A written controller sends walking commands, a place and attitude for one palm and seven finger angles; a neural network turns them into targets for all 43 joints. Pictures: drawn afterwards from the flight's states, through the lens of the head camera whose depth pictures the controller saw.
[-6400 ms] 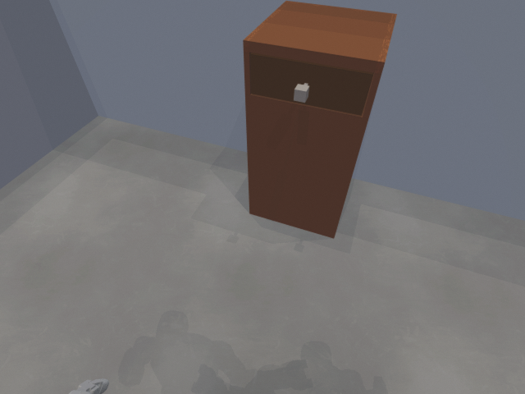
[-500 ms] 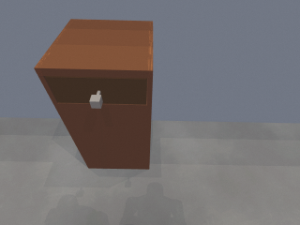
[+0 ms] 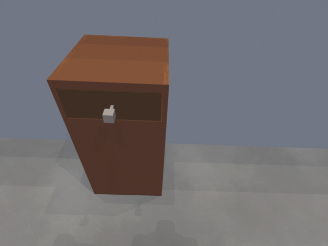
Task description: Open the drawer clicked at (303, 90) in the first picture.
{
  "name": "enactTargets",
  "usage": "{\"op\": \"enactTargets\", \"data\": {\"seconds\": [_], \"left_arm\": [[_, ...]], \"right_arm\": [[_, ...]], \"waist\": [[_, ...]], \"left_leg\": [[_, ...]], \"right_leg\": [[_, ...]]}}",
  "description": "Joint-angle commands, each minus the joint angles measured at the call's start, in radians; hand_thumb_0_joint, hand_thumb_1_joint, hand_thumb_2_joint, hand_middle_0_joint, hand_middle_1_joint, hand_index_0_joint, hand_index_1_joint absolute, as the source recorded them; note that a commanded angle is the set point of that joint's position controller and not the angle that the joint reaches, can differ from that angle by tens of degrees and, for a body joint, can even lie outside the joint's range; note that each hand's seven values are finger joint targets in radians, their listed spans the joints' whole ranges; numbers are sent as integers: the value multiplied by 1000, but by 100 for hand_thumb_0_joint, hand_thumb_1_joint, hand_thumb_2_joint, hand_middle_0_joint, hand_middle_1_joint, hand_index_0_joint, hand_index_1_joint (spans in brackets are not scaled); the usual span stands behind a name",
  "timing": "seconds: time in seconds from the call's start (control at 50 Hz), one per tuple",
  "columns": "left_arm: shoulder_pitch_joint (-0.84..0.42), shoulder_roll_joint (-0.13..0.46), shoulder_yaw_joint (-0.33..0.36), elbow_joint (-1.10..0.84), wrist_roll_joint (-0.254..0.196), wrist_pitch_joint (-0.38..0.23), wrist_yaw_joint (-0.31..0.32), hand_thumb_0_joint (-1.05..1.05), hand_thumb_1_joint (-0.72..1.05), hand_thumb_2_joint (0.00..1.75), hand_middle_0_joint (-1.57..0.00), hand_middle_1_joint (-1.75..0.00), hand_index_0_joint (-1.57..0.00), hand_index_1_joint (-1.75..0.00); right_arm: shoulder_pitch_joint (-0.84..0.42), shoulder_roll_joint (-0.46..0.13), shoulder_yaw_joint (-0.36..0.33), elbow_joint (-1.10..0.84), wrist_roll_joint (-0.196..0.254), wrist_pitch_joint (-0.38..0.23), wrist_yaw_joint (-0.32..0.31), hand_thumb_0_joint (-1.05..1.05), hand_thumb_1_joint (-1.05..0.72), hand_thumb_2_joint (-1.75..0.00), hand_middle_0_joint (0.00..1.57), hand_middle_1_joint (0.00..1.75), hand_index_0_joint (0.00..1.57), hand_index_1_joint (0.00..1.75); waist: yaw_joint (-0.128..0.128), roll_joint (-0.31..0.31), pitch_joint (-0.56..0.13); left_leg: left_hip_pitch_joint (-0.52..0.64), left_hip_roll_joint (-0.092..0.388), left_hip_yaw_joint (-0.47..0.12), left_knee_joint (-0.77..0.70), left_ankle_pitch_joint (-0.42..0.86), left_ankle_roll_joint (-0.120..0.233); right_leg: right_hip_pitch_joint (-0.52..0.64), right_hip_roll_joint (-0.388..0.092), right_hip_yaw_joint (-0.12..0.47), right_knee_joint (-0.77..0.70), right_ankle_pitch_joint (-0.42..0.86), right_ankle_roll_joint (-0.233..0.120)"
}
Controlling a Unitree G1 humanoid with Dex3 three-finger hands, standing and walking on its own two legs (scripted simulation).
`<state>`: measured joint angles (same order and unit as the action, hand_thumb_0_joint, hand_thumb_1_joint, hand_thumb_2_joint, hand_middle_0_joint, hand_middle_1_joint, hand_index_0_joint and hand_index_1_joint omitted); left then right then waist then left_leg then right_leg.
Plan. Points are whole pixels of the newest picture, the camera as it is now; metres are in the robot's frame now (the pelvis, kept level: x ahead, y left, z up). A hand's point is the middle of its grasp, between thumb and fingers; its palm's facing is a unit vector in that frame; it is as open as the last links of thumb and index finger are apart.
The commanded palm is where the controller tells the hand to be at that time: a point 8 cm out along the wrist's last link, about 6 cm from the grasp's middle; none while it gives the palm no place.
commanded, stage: look again from close up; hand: left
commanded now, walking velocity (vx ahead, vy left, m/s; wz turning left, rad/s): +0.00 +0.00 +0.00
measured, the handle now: (110, 112) +0.58 +0.24 -0.02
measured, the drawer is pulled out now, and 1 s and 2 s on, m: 0.00 0.00 0.00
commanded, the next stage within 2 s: shuffle to correct the standing spot in 0.14 s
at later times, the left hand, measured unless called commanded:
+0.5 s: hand out of the picture -0.09 +0.18 -0.17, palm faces +0.08 -0.99 -0.15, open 7.4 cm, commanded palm none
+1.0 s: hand out of the picture +0.01 +0.20 -0.19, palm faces +0.11 -0.99 -0.10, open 7.4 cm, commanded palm none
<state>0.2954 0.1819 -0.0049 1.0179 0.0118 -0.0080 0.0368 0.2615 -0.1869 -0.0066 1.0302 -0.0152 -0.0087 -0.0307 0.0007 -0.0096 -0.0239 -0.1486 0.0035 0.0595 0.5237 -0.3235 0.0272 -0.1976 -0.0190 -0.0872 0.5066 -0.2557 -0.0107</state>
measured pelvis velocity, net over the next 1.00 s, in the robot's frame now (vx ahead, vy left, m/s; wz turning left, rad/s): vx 0.07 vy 0.06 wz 0.02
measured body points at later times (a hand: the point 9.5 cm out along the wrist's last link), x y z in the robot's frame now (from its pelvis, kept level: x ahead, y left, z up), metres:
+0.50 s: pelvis -0.03 +0.02 +0.00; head -0.04 +0.03 +0.45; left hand -0.09 +0.23 -0.16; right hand -0.08 -0.20 -0.15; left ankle -0.02 +0.10 -0.73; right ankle +0.01 -0.11 -0.73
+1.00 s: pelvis +0.07 +0.06 -0.01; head +0.07 +0.09 +0.44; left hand +0.01 +0.26 -0.18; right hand +0.11 -0.18 -0.15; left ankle +0.10 +0.15 -0.74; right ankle +0.02 -0.09 -0.71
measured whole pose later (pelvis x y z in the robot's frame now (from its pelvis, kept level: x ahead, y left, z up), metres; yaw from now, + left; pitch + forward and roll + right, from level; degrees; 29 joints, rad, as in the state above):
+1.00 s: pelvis +0.07 +0.06 -0.01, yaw +1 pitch -1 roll -1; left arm 0.43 0.10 0.05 1.10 0.03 0.00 0.01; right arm 0.29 -0.17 -0.04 1.02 -0.03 -0.06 -0.02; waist 0.00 -0.03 -0.01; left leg -0.32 0.04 0.13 0.63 -0.30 0.05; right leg -0.27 -0.07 -0.04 0.81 -0.48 0.00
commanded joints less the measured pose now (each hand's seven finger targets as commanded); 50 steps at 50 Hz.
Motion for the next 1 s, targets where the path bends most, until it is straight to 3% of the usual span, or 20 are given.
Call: {"op": "enactTargets", "data": {"seconds": [0.0, 0.22, 0.3, 0.36, 0.46, 0.54, 0.6, 0.62, 0.64, 0.68, 0.7, 0.74, 0.78, 0.84, 0.86, 0.88, 0.9, 0.92, 0.94, 0.98], "left_arm": [[51, 94, 13, -38, 1, -5, 7, 0, 90, 90, -20, -30, -20, -30], [89, 64, 14, -8, 6, -3, 4, 0, 90, 90, -20, -30, -20, -30], [127, 55, 28, 3, 21, 7, -2, 0, 90, 90, -20, -30, -20, -30], [170, 37, 38, 15, 23, 8, -9, 0, 90, 90, -20, -30, -20, -30], [185, 12, 56, 24, 14, 6, -18, 0, 90, 90, -20, -30, -20, -30], [167, -43, 49, 16, 18, 0, -27, 0, 90, 90, -20, -30, -20, -30], [178, -57, 46, 25, 20, -9, -31, 0, 90, 90, -20, -30, -20, -30], [212, -47, 50, 35, 21, -11, -29, 0, 90, 90, -20, -30, -20, -30], [256, -27, 56, 50, 22, -18, -25, 0, 90, 90, -20, -30, -20, -30], [345, 59, 76, 86, 13, -31, -5, 0, 90, 90, -20, -30, -20, -30], [374, 68, 83, 90, 10, -37, 3, 0, 90, 90, -20, -30, -20, -30], [314, 61, 86, 67, 13, -47, 9, 0, 90, 90, -20, -30, -20, -30], [214, 57, 85, 38, 22, -52, 10, 0, 90, 90, -20, -30, -20, -30], [144, 55, 84, 26, 20, -45, -6, 0, 90, 90, -20, -30, -20, -30], [147, 49, 82, 30, 15, -39, -11, 0, 90, 90, -20, -30, -20, -30], [154, 29, 76, 30, 16, -32, -15, 0, 90, 90, -20, -30, -20, -30], [154, -6, 67, 15, 14, -24, -21, 0, 90, 90, -20, -30, -20, -30], [144, -50, 57, -15, 12, -21, -21, 0, 90, 90, -20, -30, -20, -30], [103, -34, 57, -35, 20, -14, -18, 0, 90, 90, -20, -30, -20, -30], [106, -48, 48, -7, 20, -10, -14, 0, 90, 90, -20, -30, -20, -30]], "right_arm": [[51, -91, -9, -31, -1, -5, 1, 0, -90, -90, 20, 30, 20, 30], [85, -83, -12, -1, -1, 1, 9, 0, -90, -90, 20, 30, 20, 30], [125, -98, -24, 15, -10, 19, 11, 0, -90, -90, 20, 30, 20, 30], [120, -94, -29, 9, -11, 26, 10, 0, -90, -90, 20, 30, 20, 30], [172, -65, -31, 17, -11, 20, 2, 0, -90, -90, 20, 30, 20, 30], [190, -94, -41, 25, -8, 2, -6, 0, -90, -90, 20, 30, 20, 30], [171, -93, -41, 27, -3, -6, -6, 0, -90, -90, 20, 30, 20, 30], [149, -84, -39, 22, -1, -6, -4, 0, -90, -90, 20, 30, 20, 30], [130, -67, -37, 12, -1, -9, -1, 0, -90, -90, 20, 30, 20, 30], [95, -14, -28, -20, 2, -13, 9, 0, -90, -90, 20, 30, 20, 30], [45, -21, -33, -39, -4, -15, 15, 0, -90, -90, 20, 30, 20, 30], [36, -18, -40, -52, -4, -22, 27, 0, -90, -90, 20, 30, 20, 30], [54, 3, -42, -47, 2, -22, 37, 0, -90, -90, 20, 30, 20, 30], [136, 44, -31, -20, 2, -31, 39, 0, -90, -90, 20, 30, 20, 30], [180, 30, -30, -3, 1, -37, 33, 0, -90, -90, 20, 30, 20, 30], [244, -2, -40, 19, 1, -41, 28, 0, -90, -90, 20, 30, 20, 30], [306, -74, -58, 34, -10, -42, 18, 0, -90, -90, 20, 30, 20, 30], [362, -161, -74, 34, -17, -42, 7, 0, -90, -90, 20, 30, 20, 30], [316, -166, -72, 26, -16, -32, 0, 0, -90, -90, 20, 30, 20, 30], [184, -93, -41, -2, -17, -39, -12, 0, -90, -90, 20, 30, 20, 30]], "waist": [[2, 27, 132], [5, 13, 134], [7, 40, 146], [21, 22, 185], [-1, 29, 151], [-9, 130, 162], [7, 98, 167], [27, 74, 191], [48, 13, 208], [74, -257, 234], [84, -237, 229], [48, -127, 199], [5, -94, 168], [-44, -111, 135], [-57, -81, 125], [-76, 20, 99], [-93, 194, 110], [-101, 363, 101], [-83, 223, 144], [-26, 105, 160]], "left_leg": [[-139, 93, -102, -156, 123, 8], [-200, 97, -140, -246, -87, 13], [-250, 100, -159, -273, -350, 36], [-313, 91, -163, -243, -382, 48], [-251, 77, -158, -193, -350, 55], [-192, 194, -315, -322, -414, 112], [-226, 194, -287, -301, -392, 114], [-298, 166, -250, -262, -395, 101], [-361, 110, -195, -167, -350, 80], [-522, -16, 8, 179, -169, 25], [-537, 17, -5, 338, -176, 27], [-533, 62, -60, 440, -146, 29], [-416, 95, -62, 360, -127, 26], [-107, 26, 66, 82, 74, 0], [-5, 9, 83, 28, 113, -11], [85, 21, 56, -11, 67, -19], [119, 153, -156, -133, -71, 18], [114, 371, -468, -316, -77, 112], [29, 416, -481, -342, -41, 168], [-85, 381, -353, -279, 372, 174]], "right_leg": [[7, -90, 111, -128, 95, -17], [16, -83, 99, -160, -8, -1], [-15, -56, 70, -131, -267, 4], [-14, -51, 80, -121, -302, -4], [-62, -56, 87, -81, -297, -40], [-105, 8, -11, 78, -121, -19], [-30, 6, -7, 23, -93, -23], [32, -10, 20, -19, -122, -26], [80, -54, 108, -79, -195, -46], [167, -284, 478, -298, -385, -167], [146, -355, 561, -369, -368, -216], [102, -355, 505, -363, -310, -225], [21, -325, 354, -319, -171, -197], [-150, -197, 131, -228, -94, -116], [-206, -156, 96, -171, -132, -94], [-256, -120, 67, -69, -159, -74], [-347, -47, 17, 129, -182, -36], [-436, 25, -48, 372, -324, 7], [-418, -25, 41, 481, -323, -12], [-342, -80, 86, 514, -212, 0]]}}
